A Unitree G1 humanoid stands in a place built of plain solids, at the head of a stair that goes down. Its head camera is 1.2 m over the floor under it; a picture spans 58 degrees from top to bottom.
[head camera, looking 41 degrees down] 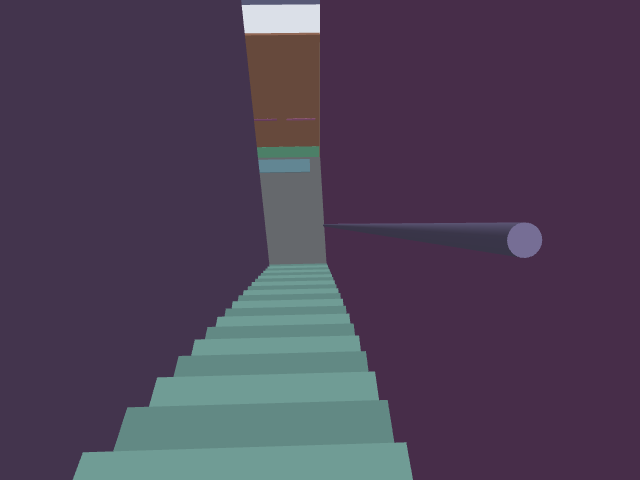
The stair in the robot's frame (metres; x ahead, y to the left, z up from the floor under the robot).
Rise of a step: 0.21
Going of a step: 0.26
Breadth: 1.03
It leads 2 degrees to the left of straight ahead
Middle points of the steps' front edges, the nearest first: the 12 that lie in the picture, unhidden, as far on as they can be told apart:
0.61 0.24 -0.21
0.87 0.25 -0.42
1.14 0.25 -0.63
1.40 0.26 -0.84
1.66 0.27 -1.05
1.92 0.28 -1.26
2.18 0.29 -1.47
2.44 0.29 -1.68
2.70 0.30 -1.89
2.96 0.31 -2.10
3.22 0.32 -2.31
3.48 0.33 -2.53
